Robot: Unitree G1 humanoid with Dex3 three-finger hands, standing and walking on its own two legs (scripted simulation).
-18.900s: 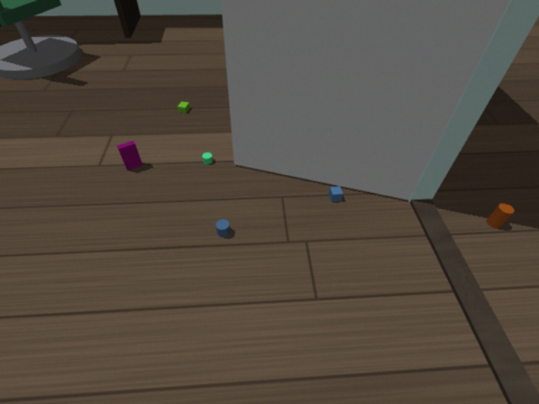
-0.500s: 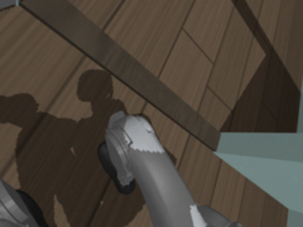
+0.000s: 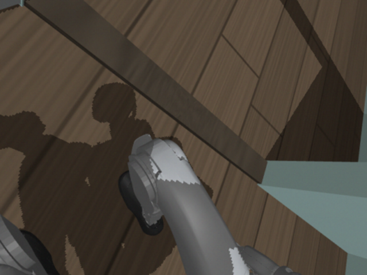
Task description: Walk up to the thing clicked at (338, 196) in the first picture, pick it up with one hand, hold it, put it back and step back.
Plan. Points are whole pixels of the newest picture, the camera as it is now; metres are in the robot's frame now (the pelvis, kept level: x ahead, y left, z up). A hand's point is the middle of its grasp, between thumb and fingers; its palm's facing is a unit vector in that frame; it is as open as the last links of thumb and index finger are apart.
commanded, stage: close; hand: left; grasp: from above
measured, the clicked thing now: out of the picture +0.46 +0.36 -0.30
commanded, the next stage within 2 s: settle in 0.68 s
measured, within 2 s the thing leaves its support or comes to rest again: leaves its support in 1.12 s
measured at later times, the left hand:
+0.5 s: hand out of the picture +0.45 +0.35 -0.27, palm faces -0.24 -0.38 -0.89, open 8.2 cm
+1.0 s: hand out of the picture +0.45 +0.35 -0.27, palm faces -0.24 -0.39 -0.89, open 8.1 cm
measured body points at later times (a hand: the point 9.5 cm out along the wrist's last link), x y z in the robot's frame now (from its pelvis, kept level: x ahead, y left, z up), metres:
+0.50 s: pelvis +0.00 +0.00 +0.00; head +0.31 +0.12 +0.30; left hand +0.46 +0.36 -0.22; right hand +0.02 -0.24 -0.04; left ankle +0.07 +0.14 -0.30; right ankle +0.12 -0.13 -0.30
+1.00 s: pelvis +0.00 +0.00 +0.00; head +0.30 +0.13 +0.30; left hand +0.46 +0.37 -0.22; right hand +0.02 -0.24 -0.04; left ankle +0.07 +0.14 -0.30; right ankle +0.12 -0.13 -0.30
